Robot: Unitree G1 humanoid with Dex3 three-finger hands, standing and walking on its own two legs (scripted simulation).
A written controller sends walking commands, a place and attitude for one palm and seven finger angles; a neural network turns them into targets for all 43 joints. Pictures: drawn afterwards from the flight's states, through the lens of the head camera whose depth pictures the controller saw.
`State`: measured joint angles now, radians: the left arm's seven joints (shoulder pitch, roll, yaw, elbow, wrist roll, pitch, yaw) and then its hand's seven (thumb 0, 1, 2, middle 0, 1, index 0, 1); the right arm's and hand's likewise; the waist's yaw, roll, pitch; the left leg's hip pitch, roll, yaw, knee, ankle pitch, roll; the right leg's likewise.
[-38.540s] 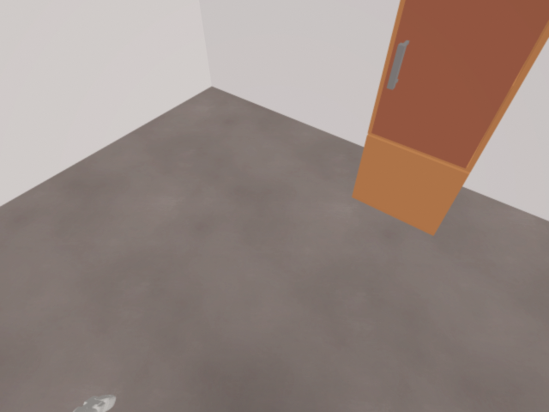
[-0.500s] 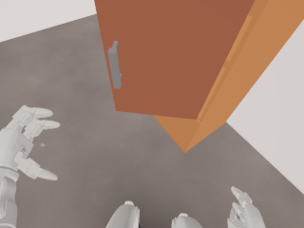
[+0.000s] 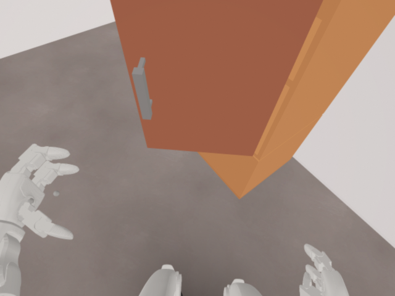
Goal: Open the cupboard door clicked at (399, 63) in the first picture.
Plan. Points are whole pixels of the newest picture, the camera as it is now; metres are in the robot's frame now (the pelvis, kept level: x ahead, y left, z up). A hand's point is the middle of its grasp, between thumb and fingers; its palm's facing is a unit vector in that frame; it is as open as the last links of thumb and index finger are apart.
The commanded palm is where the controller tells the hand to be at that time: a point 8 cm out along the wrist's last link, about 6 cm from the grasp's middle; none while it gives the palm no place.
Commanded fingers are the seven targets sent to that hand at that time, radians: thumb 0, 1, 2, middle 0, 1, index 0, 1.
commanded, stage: move the hooked fingers beside the handle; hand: left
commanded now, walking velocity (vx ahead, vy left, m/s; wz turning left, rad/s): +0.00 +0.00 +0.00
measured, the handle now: (144, 90) +0.57 +0.17 +0.04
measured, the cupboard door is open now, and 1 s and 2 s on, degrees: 49 49 49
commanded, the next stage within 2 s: none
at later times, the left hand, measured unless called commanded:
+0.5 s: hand (83, 160) +0.35 +0.25 +0.05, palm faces -0.04 -1.00 -0.03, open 14.0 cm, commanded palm +0.33 +0.30 +0.05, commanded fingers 0.00 -0.50 0.30 -0.30 -1.20 -0.30 -1.20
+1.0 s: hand (98, 131) +0.43 +0.24 +0.05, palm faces -0.02 -1.00 -0.01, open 14.0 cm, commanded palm +0.41 +0.29 +0.04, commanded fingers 0.00 -0.50 0.30 -0.30 -1.20 -0.30 -1.20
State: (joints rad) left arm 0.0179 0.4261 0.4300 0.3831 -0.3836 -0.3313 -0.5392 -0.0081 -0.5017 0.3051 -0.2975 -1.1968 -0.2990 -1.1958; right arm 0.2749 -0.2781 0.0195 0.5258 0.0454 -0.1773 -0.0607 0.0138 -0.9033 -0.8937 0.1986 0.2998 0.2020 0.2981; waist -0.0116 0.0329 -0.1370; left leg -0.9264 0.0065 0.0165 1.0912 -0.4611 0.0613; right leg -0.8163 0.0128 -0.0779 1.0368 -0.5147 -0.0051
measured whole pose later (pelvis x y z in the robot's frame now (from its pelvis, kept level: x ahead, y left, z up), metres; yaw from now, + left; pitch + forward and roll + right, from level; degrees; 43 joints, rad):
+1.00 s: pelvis +0.00 +0.00 -0.01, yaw -2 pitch +21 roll -3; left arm -0.55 0.50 0.45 0.88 -0.24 -0.37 -0.47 -0.01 -0.50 0.30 -0.30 -1.20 -0.30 -1.20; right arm 0.32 -0.28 0.02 0.61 0.03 -0.05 -0.05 0.01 -0.90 -0.89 0.20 0.30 0.20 0.30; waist -0.08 0.02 -0.14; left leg -1.03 0.03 0.03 1.14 -0.48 0.06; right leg -0.93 0.03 -0.07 1.08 -0.53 -0.01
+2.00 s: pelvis +0.00 +0.01 -0.02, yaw -4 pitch +26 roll -6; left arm -0.88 0.65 0.52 1.15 -0.11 -0.37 -0.38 -0.01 -0.50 0.31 -0.30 -1.20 -0.30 -1.20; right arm 0.39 -0.28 0.05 0.60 0.00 0.09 -0.01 0.01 -0.90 -0.89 0.20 0.30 0.20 0.30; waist -0.18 0.04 -0.12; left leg -1.17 0.05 0.02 1.20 -0.49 0.07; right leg -1.06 0.06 -0.06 1.11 -0.52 0.00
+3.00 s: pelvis +0.00 +0.00 -0.02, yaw -3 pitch +26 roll -6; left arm -0.90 0.57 0.43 1.15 -0.11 -0.40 -0.30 -0.01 -0.50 0.30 -0.30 -1.20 -0.28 -1.20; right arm 0.37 -0.27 0.04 0.63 -0.01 0.09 0.00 0.00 -0.91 -0.89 0.20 0.30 0.20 0.30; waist -0.17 0.04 -0.12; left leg -1.17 0.04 0.01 1.20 -0.49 0.06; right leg -1.05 0.05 -0.08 1.12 -0.52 -0.01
